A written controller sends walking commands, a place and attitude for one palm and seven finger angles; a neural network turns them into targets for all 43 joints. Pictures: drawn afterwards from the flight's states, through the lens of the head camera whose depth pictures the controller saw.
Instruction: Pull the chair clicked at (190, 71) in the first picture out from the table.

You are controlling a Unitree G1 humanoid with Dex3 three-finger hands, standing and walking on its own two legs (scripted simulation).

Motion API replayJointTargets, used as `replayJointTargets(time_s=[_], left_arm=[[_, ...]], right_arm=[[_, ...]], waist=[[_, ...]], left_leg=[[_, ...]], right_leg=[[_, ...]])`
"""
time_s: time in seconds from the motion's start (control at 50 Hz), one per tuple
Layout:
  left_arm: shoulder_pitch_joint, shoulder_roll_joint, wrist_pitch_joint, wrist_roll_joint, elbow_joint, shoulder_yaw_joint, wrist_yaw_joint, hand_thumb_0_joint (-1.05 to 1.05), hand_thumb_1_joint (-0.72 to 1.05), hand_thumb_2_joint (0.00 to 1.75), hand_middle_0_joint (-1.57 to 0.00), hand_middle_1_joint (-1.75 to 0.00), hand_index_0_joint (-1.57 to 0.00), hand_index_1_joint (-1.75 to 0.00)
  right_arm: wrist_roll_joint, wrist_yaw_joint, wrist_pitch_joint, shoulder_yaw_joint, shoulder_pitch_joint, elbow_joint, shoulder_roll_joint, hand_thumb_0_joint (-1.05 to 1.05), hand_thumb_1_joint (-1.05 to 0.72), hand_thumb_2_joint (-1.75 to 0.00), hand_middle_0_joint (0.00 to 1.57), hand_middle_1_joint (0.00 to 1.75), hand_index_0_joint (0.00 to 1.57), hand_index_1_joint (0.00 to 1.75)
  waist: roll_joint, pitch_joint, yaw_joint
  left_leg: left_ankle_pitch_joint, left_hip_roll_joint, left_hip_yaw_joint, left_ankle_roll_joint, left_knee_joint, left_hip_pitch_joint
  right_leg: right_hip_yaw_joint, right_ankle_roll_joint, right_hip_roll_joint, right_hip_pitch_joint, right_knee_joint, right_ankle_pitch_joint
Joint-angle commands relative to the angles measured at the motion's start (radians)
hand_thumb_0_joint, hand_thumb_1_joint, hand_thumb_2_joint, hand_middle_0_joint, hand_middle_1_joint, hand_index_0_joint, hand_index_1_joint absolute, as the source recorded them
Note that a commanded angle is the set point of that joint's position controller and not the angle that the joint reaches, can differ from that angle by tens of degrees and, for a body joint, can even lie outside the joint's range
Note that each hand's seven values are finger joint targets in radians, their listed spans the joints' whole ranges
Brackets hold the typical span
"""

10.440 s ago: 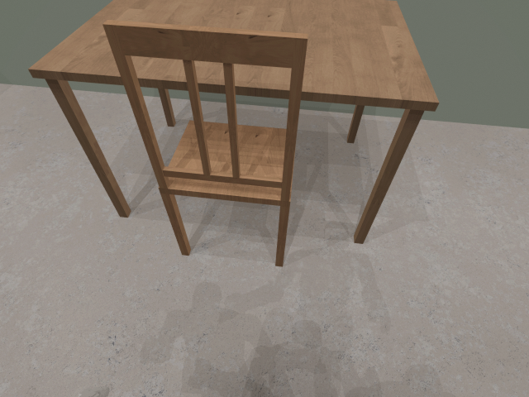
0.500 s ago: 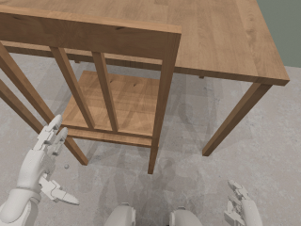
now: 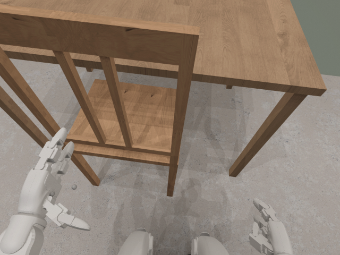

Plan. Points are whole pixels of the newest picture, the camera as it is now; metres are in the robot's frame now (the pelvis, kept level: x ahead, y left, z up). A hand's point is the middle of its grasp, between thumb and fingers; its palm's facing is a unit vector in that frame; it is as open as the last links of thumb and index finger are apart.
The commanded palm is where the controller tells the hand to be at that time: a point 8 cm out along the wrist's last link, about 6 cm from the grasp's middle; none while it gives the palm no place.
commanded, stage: aim the fingers beside a spindle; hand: left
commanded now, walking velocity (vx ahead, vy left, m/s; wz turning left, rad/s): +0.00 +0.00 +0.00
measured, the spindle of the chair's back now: (86, 107) +0.47 +0.26 +0.02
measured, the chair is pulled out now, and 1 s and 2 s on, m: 0.00 0.00 0.00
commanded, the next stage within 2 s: none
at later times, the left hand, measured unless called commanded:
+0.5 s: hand (92, 178) +0.27 +0.19 +0.03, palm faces -0.07 -1.00 -0.04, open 17.0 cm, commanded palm +0.25 +0.24 +0.03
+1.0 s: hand (104, 171) +0.29 +0.17 +0.01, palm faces -0.07 -1.00 -0.03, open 17.0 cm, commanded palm +0.28 +0.22 +0.01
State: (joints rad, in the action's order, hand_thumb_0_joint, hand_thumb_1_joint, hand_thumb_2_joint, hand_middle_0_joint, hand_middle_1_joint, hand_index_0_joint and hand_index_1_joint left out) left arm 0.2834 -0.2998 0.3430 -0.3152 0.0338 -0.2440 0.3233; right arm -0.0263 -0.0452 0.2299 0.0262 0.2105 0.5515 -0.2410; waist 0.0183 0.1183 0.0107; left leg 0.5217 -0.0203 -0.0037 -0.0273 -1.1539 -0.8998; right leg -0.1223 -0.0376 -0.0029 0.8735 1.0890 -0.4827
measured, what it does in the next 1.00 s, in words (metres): stands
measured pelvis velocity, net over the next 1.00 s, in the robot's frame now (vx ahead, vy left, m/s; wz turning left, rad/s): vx -0.01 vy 0.00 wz -0.01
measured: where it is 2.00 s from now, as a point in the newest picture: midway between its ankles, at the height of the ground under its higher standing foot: outside the picture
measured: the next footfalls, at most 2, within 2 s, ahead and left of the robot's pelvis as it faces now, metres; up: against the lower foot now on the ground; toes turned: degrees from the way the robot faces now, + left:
none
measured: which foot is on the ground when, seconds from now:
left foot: down 0.00-1.00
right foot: down 0.00-1.00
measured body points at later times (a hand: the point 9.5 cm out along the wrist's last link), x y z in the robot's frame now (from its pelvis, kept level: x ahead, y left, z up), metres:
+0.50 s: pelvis +0.00 -0.01 -0.01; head +0.09 +0.00 +0.43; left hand +0.27 +0.24 +0.03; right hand +0.17 -0.26 -0.10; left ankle +0.02 +0.10 -0.65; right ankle +0.03 -0.10 -0.65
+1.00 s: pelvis -0.01 +0.00 -0.03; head +0.10 +0.01 +0.41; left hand +0.29 +0.23 +0.01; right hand +0.17 -0.24 -0.12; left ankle +0.02 +0.10 -0.65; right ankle +0.03 -0.10 -0.65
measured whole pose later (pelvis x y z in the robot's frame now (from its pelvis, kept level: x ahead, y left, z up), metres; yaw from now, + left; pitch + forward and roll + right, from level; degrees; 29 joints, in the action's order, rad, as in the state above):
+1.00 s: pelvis -0.01 +0.00 -0.03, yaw -1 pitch +20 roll -2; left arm 0.04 -0.25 0.38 -0.25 0.19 -0.17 0.26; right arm -0.01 -0.04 0.23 0.02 0.19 0.57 -0.25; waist 0.02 0.13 0.02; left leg 0.55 -0.02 0.01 -0.03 -1.27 -1.06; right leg -0.11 -0.04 -0.01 1.05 1.23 -0.52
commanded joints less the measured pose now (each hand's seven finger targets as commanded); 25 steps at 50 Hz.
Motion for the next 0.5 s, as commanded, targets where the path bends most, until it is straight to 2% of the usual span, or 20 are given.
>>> replayJointTargets(time_s=[0.0,0.04,0.1,0.16,0.18,0.2,0.22,0.3,0.34,0.38,0.44,0.48], left_arm=[[-0.098,-0.125,0.064,-0.003,-0.158,-0.038,0.015,0.00,-0.50,0.30,-0.06,-0.08,-0.06,-0.08],[-0.107,-0.144,0.054,0.005,-0.147,-0.044,0.024,0.00,-0.50,0.30,-0.06,-0.08,-0.06,-0.08],[-0.125,-0.135,0.047,-0.001,-0.163,-0.038,0.030,0.00,-0.50,0.30,-0.06,-0.08,-0.06,-0.08],[-0.177,-0.186,0.059,-0.002,-0.175,-0.090,0.009,0.00,-0.50,0.30,-0.06,-0.08,-0.06,-0.08],[-0.185,-0.174,0.067,-0.004,-0.174,-0.088,0.003,0.00,-0.50,0.30,-0.06,-0.08,-0.06,-0.08],[-0.169,-0.179,0.074,-0.001,-0.155,-0.104,-0.005,0.00,-0.50,0.30,-0.06,-0.08,-0.06,-0.08],[-0.185,-0.159,0.082,0.004,-0.162,-0.078,-0.009,0.00,-0.50,0.30,-0.06,-0.08,-0.06,-0.08],[-0.188,-0.150,0.082,0.009,-0.127,-0.066,-0.008,0.00,-0.50,0.30,-0.06,-0.08,-0.06,-0.08],[-0.165,-0.151,0.068,0.008,-0.095,-0.068,0.005,0.00,-0.50,0.30,-0.06,-0.08,-0.06,-0.08],[-0.168,-0.127,0.057,0.005,-0.096,-0.037,0.020,0.00,-0.50,0.30,-0.06,-0.08,-0.06,-0.08],[-0.202,-0.154,0.048,0.000,-0.068,-0.067,0.019,0.00,-0.50,0.30,-0.06,-0.08,-0.06,-0.08],[-0.237,-0.152,0.065,0.002,-0.085,-0.067,0.012,0.00,-0.50,0.30,-0.06,-0.08,-0.06,-0.08]], right_arm=[[-0.009,-0.007,0.054,-0.061,-0.024,-0.131,-0.155,0.00,-0.90,-0.90,0.20,0.30,0.20,0.30],[-0.009,-0.010,0.053,-0.062,-0.020,-0.130,-0.162,0.00,-0.90,-0.90,0.20,0.30,0.20,0.30],[-0.010,-0.012,0.056,-0.062,-0.021,-0.140,-0.159,0.00,-0.90,-0.90,0.20,0.30,0.20,0.30],[-0.007,-0.015,0.054,-0.063,-0.023,-0.133,-0.159,0.00,-0.90,-0.90,0.20,0.30,0.20,0.30],[-0.004,-0.013,0.054,-0.060,-0.025,-0.132,-0.155,0.00,-0.90,-0.90,0.20,0.30,0.20,0.30],[-0.003,-0.012,0.053,-0.062,-0.023,-0.128,-0.152,0.00,-0.90,-0.90,0.20,0.30,0.20,0.30],[-0.004,-0.010,0.055,-0.060,-0.029,-0.130,-0.152,0.00,-0.90,-0.90,0.20,0.30,0.20,0.30],[-0.002,-0.005,0.052,-0.061,-0.022,-0.124,-0.156,0.00,-0.90,-0.90,0.20,0.30,0.20,0.30],[-0.006,-0.004,0.049,-0.064,-0.016,-0.126,-0.158,0.00,-0.90,-0.90,0.20,0.30,0.20,0.30],[-0.008,-0.004,0.047,-0.065,-0.015,-0.130,-0.157,0.00,-0.90,-0.90,0.20,0.30,0.20,0.30],[-0.008,-0.008,0.044,-0.066,-0.013,-0.123,-0.161,0.00,-0.90,-0.90,0.20,0.30,0.20,0.30],[-0.007,-0.008,0.047,-0.066,-0.013,-0.122,-0.159,0.00,-0.90,-0.90,0.20,0.30,0.20,0.30]], waist=[[0.037,0.215,0.028],[0.047,0.233,0.026],[0.040,0.259,0.018],[0.034,0.277,0.012],[0.045,0.279,0.010],[0.031,0.278,0.004],[0.055,0.273,0.007],[0.059,0.301,0.011],[0.038,0.305,0.006],[0.023,0.310,0.013],[0.002,0.285,0.014],[0.005,0.292,0.016]], left_leg=[[-0.207,0.026,-0.058,0.017,0.158,0.127],[-0.210,0.025,-0.057,0.014,0.149,0.126],[-0.220,0.028,-0.053,0.013,0.146,0.123],[-0.229,0.026,-0.050,0.013,0.133,0.109],[-0.224,0.029,-0.047,0.013,0.128,0.100],[-0.231,0.027,-0.047,0.014,0.127,0.095],[-0.228,0.028,-0.047,0.015,0.128,0.100],[-0.228,0.029,-0.041,0.013,0.113,0.087],[-0.243,0.027,-0.041,0.012,0.113,0.081],[-0.247,0.028,-0.039,0.011,0.109,0.077],[-0.235,0.028,-0.040,0.010,0.097,0.047],[-0.232,0.027,-0.039,0.010,0.093,0.050]], right_leg=[[0.088,0.019,0.031,-0.122,-0.149,0.118],[0.094,0.017,0.032,-0.119,-0.145,0.120],[0.101,0.019,0.025,-0.143,-0.145,0.134],[0.111,0.019,0.026,-0.148,-0.136,0.139],[0.118,0.019,0.024,-0.152,-0.135,0.133],[0.115,0.018,0.025,-0.153,-0.129,0.140],[0.111,0.017,0.026,-0.135,-0.122,0.138],[0.122,0.019,0.022,-0.142,-0.116,0.150],[0.122,0.018,0.025,-0.153,-0.113,0.170],[0.125,0.023,0.020,-0.158,-0.113,0.188],[0.131,0.023,0.022,-0.146,-0.111,0.173],[0.131,0.024,0.021,-0.134,-0.103,0.169]])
